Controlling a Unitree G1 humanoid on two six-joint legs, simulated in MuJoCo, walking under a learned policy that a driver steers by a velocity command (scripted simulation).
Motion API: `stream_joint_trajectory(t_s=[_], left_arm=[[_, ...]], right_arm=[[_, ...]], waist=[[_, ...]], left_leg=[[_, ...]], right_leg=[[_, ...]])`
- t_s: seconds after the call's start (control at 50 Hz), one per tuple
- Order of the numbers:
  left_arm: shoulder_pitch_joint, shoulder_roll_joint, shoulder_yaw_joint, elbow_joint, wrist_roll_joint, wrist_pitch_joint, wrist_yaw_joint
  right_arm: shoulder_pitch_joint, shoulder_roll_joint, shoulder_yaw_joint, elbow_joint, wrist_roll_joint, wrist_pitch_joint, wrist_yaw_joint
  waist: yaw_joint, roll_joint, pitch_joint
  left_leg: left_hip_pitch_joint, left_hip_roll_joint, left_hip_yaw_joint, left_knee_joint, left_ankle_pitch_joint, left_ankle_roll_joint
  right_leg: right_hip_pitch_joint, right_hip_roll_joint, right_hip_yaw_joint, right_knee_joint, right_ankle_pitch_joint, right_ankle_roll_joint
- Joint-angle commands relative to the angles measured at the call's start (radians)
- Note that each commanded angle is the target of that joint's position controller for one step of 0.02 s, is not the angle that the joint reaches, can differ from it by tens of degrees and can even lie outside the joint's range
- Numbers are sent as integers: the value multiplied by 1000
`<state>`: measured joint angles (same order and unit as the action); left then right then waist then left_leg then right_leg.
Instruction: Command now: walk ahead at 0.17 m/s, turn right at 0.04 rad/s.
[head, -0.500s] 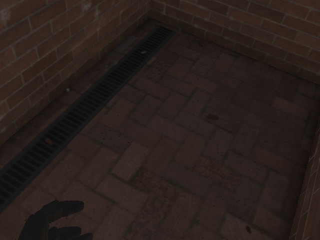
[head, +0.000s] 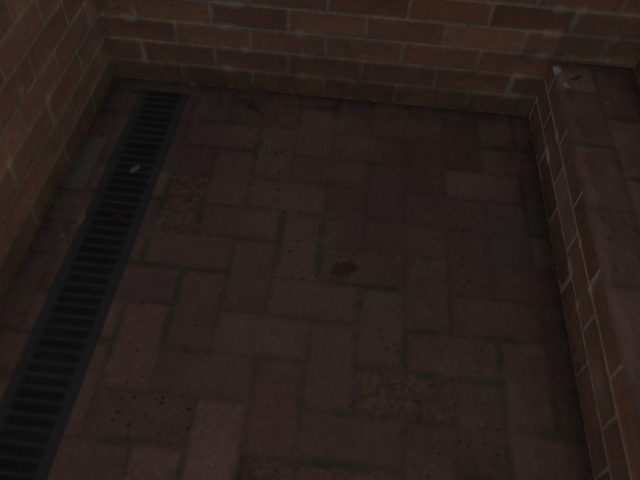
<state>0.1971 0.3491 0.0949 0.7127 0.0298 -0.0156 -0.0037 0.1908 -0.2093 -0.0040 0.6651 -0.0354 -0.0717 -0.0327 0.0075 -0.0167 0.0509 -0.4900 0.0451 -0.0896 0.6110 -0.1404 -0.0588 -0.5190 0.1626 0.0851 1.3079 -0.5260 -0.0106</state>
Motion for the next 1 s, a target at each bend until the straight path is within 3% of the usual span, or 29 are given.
stream_joint_trajectory(t_s=[0.02,0.08,0.12,0.16,0.18,0.2,0.22,0.24,0.28,0.32,0.38,0.44,0.5,0.52,0.54,0.56,0.58,0.6,0.62,0.66,0.7,0.74,0.82,0.84,0.88,0.9,0.94,0.96,1.0], left_arm=[[142,-50,-41,-42,12,30,-20],[61,-80,-74,-85,-14,45,-6],[65,-55,-77,-94,-24,51,5],[109,-44,-77,-90,-13,47,19],[134,-3,-66,-90,0,42,28],[150,75,-53,-112,14,39,38],[70,150,-30,-139,12,44,48],[16,70,-50,-148,11,35,53],[-117,-23,-76,-165,3,17,54],[-133,-49,-79,-178,-3,5,60],[-60,-39,-66,-155,2,2,62],[-16,5,-43,-135,10,5,54],[34,46,-27,-118,10,17,45],[46,50,-26,-106,2,23,41],[111,43,-24,-68,-9,27,36],[156,-48,-50,-90,4,31,24],[78,-101,-75,-130,-11,41,28],[10,-61,-67,-118,-11,52,24],[9,-70,-65,-95,-21,52,7],[59,-17,-39,-47,-17,49,-9],[120,26,-15,-13,-13,50,-14],[132,16,-10,-11,-20,66,-9],[80,-8,-9,-49,8,87,-9],[81,-1,-9,-57,6,91,-18],[37,28,2,-95,12,94,-47],[32,31,8,-102,5,95,-61],[-3,23,10,-123,12,89,-76],[-5,18,12,-122,5,85,-83],[-26,-4,8,-133,6,78,-85]], right_arm=[[25,-130,-41,-25,0,12,5],[51,-181,-69,-4,-3,38,17],[65,-209,-87,-9,1,66,28],[49,-207,-96,-29,15,98,34],[68,-180,-95,-36,22,103,34],[126,-86,-78,-51,28,98,37],[82,-114,-86,-72,20,97,23],[66,-192,-109,-56,-5,99,23],[176,-191,-121,7,6,115,40],[216,-192,-124,30,12,133,46],[114,-163,-110,-24,20,147,66],[53,-110,-84,-72,29,141,95],[32,-130,-83,-106,30,129,88],[77,-120,-79,-95,28,120,75],[118,-131,-75,-84,14,112,62],[158,-217,-85,-89,0,101,48],[141,-272,-89,-99,10,95,24],[168,-169,-60,-80,12,93,10],[108,-122,-33,-67,2,91,2],[26,-163,-45,-67,16,93,-16],[26,-187,-54,-67,26,104,-21],[19,-159,-50,-72,31,110,-29],[16,-132,-46,-59,19,96,-40],[45,-134,-49,-56,9,86,-28],[79,-168,-64,-42,7,67,-13],[85,-175,-70,-34,8,63,-9],[109,-189,-81,-13,8,49,-9],[110,-191,-84,-7,3,42,-3],[104,-191,-86,6,-2,31,-5]], waist=[[52,148,-198],[30,183,-186],[34,211,-173],[72,154,-130],[76,81,-104],[51,-165,-133],[62,-291,-73],[24,-143,-22],[-86,-92,-24],[-95,-95,-54],[-45,-107,-59],[-6,-141,-97],[24,-166,-127],[-8,-135,-126],[-26,-60,-109],[-11,201,-132],[-49,367,-105],[-94,224,-134],[-55,183,-102],[-21,178,-73],[-13,147,-88],[-14,109,-78],[-33,115,-28],[-50,126,-65],[-62,166,-54],[-58,162,-34],[-56,111,10],[-50,95,5],[-45,76,31]], left_leg=[[213,160,-218,-230,542,257],[121,85,-184,-255,522,250],[72,88,-240,-267,281,251],[-66,46,-286,-251,-65,207],[-182,-2,-273,-207,-289,154],[-233,-102,-134,70,-456,99],[-297,-181,30,286,-443,74],[-205,-101,-10,422,-375,71],[-119,-90,40,582,-270,51],[-106,-72,77,671,-225,31],[-134,-35,87,537,-199,15],[-18,-20,119,293,-276,36],[122,-62,177,105,-336,74],[212,-92,189,-61,-256,89],[337,-82,115,-264,-113,87],[504,196,-216,-330,83,113],[376,388,-340,-288,530,275],[364,344,-245,-266,579,306],[322,291,-146,-272,536,286],[352,211,-14,-262,544,235],[407,215,45,-250,600,233],[437,240,59,-281,431,245],[426,269,85,-337,190,274],[454,276,74,-373,-35,278],[484,321,-12,-476,-435,273],[504,335,-33,-503,-522,264],[523,363,-29,-532,-577,247],[527,361,2,-534,-565,236],[506,352,91,-526,-432,228]], right_leg=[[-16,-94,-51,-121,64,23],[159,-95,-91,-422,84,15],[245,-83,-73,-543,121,-2],[419,-70,-85,-766,237,-17],[516,-133,-32,-851,197,-36],[541,-440,254,-1014,-24,-80],[337,-610,430,-1141,-38,-168],[230,-548,345,-1124,71,-197],[192,-428,122,-1083,368,-187],[246,-396,-7,-1046,539,-190],[356,-417,-72,-1003,588,-190],[402,-446,-129,-924,635,-171],[383,-475,-128,-846,687,-159],[340,-446,-155,-784,645,-130],[249,-403,-191,-716,542,-75],[37,-314,-253,-506,114,4],[-41,-210,-195,-461,-108,30],[35,-249,-98,-424,-81,27],[75,-233,-69,-419,-26,23],[63,-175,-52,-365,74,12],[20,-133,-44,-234,80,17],[-41,-153,-59,-168,106,30],[-96,-187,-93,-196,141,62],[-101,-197,-105,-220,156,56],[-166,-218,-111,-242,167,40],[-210,-226,-106,-251,175,34],[-280,-237,-94,-264,197,21],[-277,-241,-96,-272,215,11],[-258,-259,-114,-308,235,13]])
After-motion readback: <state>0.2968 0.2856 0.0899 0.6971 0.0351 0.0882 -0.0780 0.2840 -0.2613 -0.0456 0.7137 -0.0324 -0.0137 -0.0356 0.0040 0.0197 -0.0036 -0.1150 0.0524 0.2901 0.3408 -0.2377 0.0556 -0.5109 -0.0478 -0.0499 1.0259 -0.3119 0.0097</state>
